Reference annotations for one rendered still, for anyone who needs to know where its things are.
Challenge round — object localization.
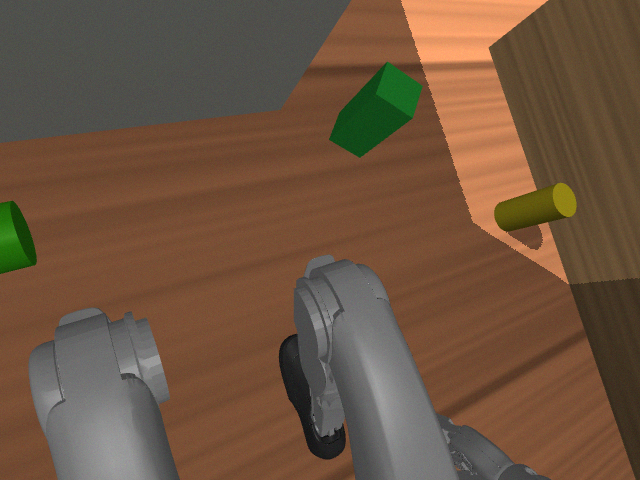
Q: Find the right robot arm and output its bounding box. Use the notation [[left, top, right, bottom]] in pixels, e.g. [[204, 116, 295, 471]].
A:
[[498, 464, 551, 480]]

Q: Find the right robot hand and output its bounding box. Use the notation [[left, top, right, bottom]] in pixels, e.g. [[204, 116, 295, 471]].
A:
[[436, 413, 515, 480]]

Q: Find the right robot foot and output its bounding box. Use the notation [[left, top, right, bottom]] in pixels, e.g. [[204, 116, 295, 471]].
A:
[[279, 334, 346, 460]]

